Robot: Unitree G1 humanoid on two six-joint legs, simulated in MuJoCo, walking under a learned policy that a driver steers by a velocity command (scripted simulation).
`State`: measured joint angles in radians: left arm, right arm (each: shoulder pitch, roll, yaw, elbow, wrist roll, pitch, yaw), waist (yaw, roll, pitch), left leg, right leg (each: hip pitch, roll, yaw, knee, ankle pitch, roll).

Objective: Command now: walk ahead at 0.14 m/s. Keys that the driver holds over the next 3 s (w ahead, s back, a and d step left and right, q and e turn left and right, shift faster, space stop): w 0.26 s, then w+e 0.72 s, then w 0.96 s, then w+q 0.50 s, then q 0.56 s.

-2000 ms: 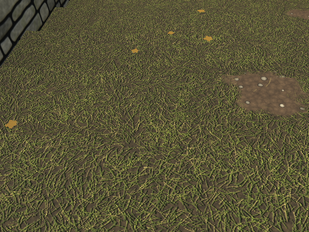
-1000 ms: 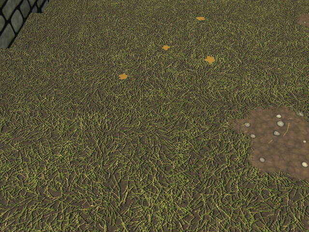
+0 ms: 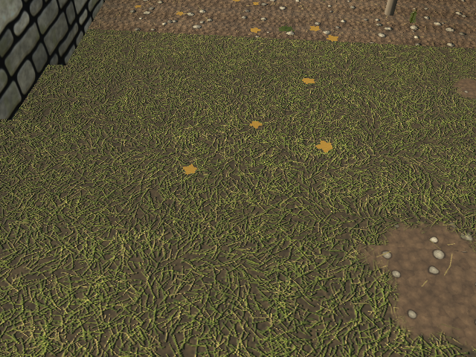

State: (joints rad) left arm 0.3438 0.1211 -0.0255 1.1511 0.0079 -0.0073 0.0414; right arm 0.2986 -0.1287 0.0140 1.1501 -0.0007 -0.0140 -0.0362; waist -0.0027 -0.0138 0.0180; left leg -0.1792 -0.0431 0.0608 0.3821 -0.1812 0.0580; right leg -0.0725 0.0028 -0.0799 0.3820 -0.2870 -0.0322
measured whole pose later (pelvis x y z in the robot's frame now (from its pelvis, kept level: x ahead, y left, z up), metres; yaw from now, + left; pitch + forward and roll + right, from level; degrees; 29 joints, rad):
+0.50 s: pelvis +0.15 +0.04 +0.00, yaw -5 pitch +0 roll +0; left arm 0.30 0.21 0.06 1.04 0.02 -0.02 -0.02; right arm 0.40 -0.18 -0.04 1.05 -0.01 -0.08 -0.01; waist 0.00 -0.03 0.02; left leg -0.01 -0.04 0.17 0.29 -0.28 0.07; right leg -0.47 -0.04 0.00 1.00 -0.24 -0.07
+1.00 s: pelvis +0.43 -0.05 -0.17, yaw -21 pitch +1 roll -1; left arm 0.18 0.23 0.07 0.99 0.04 -0.04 -0.01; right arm 0.32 -0.18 -0.03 1.00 -0.02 -0.08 -0.04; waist -0.01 -0.01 0.10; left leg -0.39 0.08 0.01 1.73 -0.63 0.02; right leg -0.34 0.14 -0.10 0.50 -0.20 -0.16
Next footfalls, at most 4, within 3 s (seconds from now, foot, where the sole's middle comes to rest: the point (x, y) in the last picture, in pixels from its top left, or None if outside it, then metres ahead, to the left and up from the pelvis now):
0.90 right None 0.51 -0.11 -0.93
1.34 left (259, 294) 0.81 -0.05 -0.93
1.86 right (339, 264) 0.93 -0.34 -0.93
2.50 left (314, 204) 1.33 -0.32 -1.09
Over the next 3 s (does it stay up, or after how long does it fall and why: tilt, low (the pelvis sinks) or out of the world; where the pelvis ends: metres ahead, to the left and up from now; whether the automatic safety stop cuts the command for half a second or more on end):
stays up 1.30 -0.42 -0.32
